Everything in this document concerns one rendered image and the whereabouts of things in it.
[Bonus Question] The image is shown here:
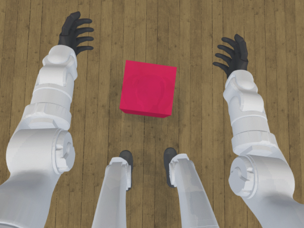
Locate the carton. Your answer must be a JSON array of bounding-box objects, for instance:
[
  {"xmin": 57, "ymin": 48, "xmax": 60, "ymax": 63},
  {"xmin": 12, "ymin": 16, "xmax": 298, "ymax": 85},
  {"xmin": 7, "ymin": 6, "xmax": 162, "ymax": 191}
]
[{"xmin": 119, "ymin": 60, "xmax": 177, "ymax": 118}]

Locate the robot left hand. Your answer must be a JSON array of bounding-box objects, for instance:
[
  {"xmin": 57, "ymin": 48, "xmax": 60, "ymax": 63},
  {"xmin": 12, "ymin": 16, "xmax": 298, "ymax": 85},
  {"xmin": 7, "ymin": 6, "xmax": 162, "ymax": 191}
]
[{"xmin": 58, "ymin": 11, "xmax": 94, "ymax": 56}]

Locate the robot right forearm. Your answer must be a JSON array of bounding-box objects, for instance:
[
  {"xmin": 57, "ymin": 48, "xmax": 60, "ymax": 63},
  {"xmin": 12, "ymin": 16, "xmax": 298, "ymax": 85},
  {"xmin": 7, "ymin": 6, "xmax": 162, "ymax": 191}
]
[{"xmin": 223, "ymin": 70, "xmax": 295, "ymax": 188}]

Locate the robot right upper arm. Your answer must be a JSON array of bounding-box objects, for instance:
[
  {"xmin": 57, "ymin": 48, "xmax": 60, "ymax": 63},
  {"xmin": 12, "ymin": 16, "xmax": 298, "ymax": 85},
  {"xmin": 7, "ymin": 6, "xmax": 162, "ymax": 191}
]
[{"xmin": 228, "ymin": 154, "xmax": 304, "ymax": 228}]

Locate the robot right foot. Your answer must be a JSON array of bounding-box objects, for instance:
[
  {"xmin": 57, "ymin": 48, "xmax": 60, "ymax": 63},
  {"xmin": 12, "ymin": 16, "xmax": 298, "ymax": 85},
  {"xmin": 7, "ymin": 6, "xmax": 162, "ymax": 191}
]
[{"xmin": 164, "ymin": 147, "xmax": 177, "ymax": 188}]

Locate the robot left forearm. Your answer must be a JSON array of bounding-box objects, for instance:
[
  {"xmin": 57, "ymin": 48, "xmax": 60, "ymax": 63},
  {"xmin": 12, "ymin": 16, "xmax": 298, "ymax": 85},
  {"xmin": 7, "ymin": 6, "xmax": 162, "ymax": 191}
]
[{"xmin": 6, "ymin": 45, "xmax": 77, "ymax": 171}]

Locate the robot left upper arm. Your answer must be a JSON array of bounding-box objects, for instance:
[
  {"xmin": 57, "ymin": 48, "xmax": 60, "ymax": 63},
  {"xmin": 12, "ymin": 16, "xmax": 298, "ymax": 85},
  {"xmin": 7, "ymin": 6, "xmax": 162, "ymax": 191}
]
[{"xmin": 0, "ymin": 128, "xmax": 75, "ymax": 228}]

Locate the robot right hand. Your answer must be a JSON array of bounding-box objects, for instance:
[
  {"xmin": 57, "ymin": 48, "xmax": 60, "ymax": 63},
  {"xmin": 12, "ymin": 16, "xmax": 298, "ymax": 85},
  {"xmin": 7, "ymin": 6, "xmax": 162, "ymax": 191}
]
[{"xmin": 213, "ymin": 34, "xmax": 248, "ymax": 79}]

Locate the robot left shin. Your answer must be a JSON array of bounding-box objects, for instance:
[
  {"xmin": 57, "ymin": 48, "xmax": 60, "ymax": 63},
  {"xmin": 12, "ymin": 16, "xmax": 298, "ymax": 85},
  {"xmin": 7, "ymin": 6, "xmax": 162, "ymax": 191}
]
[{"xmin": 105, "ymin": 157, "xmax": 128, "ymax": 172}]

